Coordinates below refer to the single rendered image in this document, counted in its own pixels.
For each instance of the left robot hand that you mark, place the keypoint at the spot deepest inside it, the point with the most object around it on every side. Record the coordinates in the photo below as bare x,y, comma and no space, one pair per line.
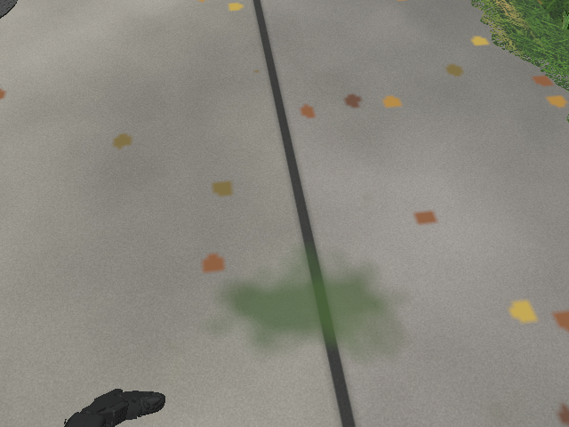
116,406

